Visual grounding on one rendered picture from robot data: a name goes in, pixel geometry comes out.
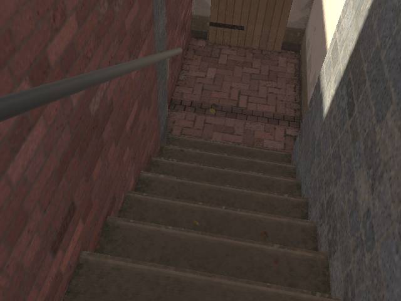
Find stairs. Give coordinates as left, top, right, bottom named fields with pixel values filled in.
left=63, top=135, right=340, bottom=301

